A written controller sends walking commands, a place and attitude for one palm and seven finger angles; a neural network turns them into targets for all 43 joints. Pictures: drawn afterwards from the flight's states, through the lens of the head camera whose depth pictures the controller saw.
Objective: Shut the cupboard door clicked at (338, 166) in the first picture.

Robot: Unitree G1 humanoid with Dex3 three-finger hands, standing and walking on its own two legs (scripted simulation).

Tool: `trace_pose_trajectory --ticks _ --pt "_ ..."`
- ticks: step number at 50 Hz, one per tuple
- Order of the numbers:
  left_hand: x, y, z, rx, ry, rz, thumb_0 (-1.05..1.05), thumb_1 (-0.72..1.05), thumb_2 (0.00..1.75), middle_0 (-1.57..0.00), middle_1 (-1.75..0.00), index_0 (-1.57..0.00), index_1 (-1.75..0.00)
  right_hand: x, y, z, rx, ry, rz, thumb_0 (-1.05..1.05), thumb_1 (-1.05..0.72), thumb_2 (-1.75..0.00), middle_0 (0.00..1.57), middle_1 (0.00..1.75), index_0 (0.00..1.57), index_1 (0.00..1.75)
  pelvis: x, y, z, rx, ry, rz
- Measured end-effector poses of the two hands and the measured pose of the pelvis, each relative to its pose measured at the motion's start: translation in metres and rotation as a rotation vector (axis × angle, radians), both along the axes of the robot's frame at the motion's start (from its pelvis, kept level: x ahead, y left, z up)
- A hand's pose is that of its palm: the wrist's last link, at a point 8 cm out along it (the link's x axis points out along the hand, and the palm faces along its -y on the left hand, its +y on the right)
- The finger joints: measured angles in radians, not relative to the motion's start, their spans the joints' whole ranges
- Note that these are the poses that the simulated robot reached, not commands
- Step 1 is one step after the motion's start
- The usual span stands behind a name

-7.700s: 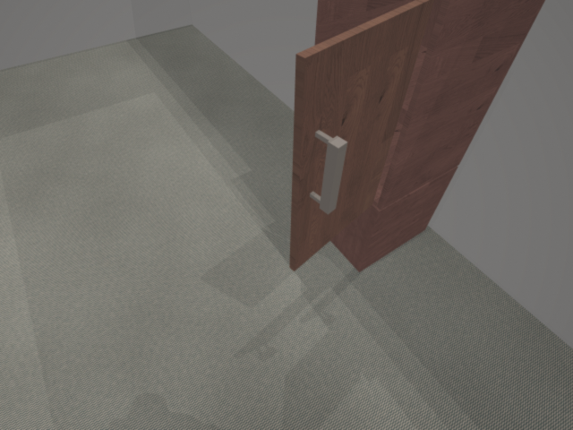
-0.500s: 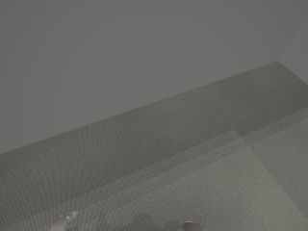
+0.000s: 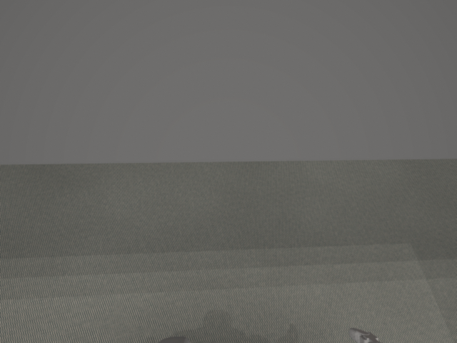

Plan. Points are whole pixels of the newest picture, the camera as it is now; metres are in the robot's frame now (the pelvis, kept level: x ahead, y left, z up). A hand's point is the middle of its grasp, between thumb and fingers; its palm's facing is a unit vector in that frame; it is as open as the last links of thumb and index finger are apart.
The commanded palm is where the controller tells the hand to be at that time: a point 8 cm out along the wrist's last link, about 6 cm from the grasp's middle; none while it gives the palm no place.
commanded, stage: walk to a spot facing it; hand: left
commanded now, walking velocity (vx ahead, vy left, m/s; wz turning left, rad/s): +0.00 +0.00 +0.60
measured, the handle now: out of the picture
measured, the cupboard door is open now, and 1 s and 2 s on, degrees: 100 100 100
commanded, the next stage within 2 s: none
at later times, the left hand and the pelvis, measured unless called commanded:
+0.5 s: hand out of the picture +0.08 +0.18 -0.13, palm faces +0.26 -0.93 -0.28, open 7.3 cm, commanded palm none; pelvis +0.01 -0.04 +0.01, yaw +17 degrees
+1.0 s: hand out of the picture -0.04 +0.23 -0.15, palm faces +0.58 -0.78 -0.23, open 7.3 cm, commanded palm none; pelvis +0.05 +0.02 +0.02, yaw +35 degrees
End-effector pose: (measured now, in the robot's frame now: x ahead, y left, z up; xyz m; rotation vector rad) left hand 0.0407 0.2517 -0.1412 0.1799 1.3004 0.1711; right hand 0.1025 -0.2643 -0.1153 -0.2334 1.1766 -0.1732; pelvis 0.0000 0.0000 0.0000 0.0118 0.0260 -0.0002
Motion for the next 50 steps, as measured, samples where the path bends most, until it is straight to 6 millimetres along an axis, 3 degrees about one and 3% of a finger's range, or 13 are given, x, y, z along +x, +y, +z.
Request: trace_pose_trajectory --ticks 4,10,18,22,27,32,37,41,43,46,50 --pt "-0.012 0.022 0.0 0.026 0.041 0.06 0.0 0.91 0.9 -0.2 -0.3 -0.2 -0.3 0.02 0.013 0.011 -0.027 -0.041 0.063 0.01 -0.9 -0.9 0.2 0.3 0.2 0.3 0.0 0.006 0.004 -0.012 -0.001 0.04" --pt "0.002 0.029 0.018 0.037 -0.041 0.104 0.0 0.91 0.9 -0.2 -0.3 -0.2 -0.3 0.022 0.023 0.016 -0.021 -0.005 0.116 0.01 -0.9 -0.9 0.2 0.3 0.2 0.3 0.002 0.005 0.015 -0.025 -0.001 0.097" --pt "0.031 0.005 0.033 0.054 -0.153 0.133 0.0 0.91 0.9 -0.2 -0.3 -0.2 -0.3 0.014 0.008 -0.001 0.022 0.078 0.145 0.01 -0.9 -0.9 0.21 0.3 0.21 0.3 0.007 -0.018 0.015 -0.021 0.003 0.193" --pt "0.032 -0.015 0.036 0.083 -0.202 0.156 0.0 0.91 0.9 -0.2 -0.3 -0.2 -0.3 0.019 -0.008 -0.019 0.045 0.109 0.158 0.01 -0.9 -0.9 0.21 0.3 0.21 0.3 0.012 -0.036 0.006 -0.01 0.002 0.249" --pt "0.006 -0.037 0.041 0.069 -0.162 0.227 0.0 0.91 0.9 -0.2 -0.3 -0.2 -0.3 0.037 -0.016 -0.016 0.044 0.141 0.211 0.01 -0.9 -0.9 0.2 0.3 0.2 0.3 0.016 -0.043 0.014 0.006 -0.007 0.324" --pt "-0.028 -0.051 0.035 0.033 -0.11 0.323 0.0 0.91 0.9 -0.2 -0.3 -0.2 -0.3 0.063 -0.004 -0.006 0.035 0.144 0.301 0.01 -0.91 -0.9 0.2 0.3 0.2 0.3 0.02 -0.044 0.019 0.025 -0.004 0.399" --pt "-0.078 -0.047 0.021 0.012 -0.06 0.447 0.0 0.91 0.9 -0.2 -0.3 -0.21 -0.3 0.103 0.033 -0.001 0.018 0.101 0.438 0.01 -0.91 -0.9 0.2 0.3 0.2 0.3 0.021 -0.034 0.015 0.02 -0.008 0.477" --pt "-0.124 -0.033 0.001 -0.009 0.006 0.542 0.0 0.91 0.9 -0.2 -0.3 -0.21 -0.3 0.139 0.074 0.001 0.006 -0.004 0.545 0.01 -0.91 -0.9 0.2 0.3 0.2 0.3 0.023 -0.014 0.0 0.002 -0.004 0.533" --pt "-0.138 -0.024 -0.003 -0.011 0.052 0.569 0.0 0.91 0.9 -0.2 -0.3 -0.2 -0.3 0.148 0.089 0.005 0.003 -0.052 0.575 0.01 -0.9 -0.9 0.2 0.3 0.2 0.3 0.024 -0.006 -0.002 0.004 -0.007 0.546" --pt "-0.136 -0.008 0.003 -0.004 0.054 0.6 0.0 0.91 0.9 -0.2 -0.3 -0.2 -0.3 0.15 0.102 0.012 -0.009 -0.055 0.601 0.01 -0.9 -0.9 0.2 0.3 0.2 0.3 0.031 0.003 0.006 -0.003 -0.005 0.572" --pt "-0.11 0.012 0.018 0.011 -0.02 0.613 0.01 0.92 0.9 -0.2 -0.3 -0.2 -0.3 0.144 0.109 0.016 -0.012 0.013 0.618 0.01 -0.9 -0.9 0.2 0.3 0.2 0.3 0.046 0.016 0.017 -0.014 -0.005 0.607"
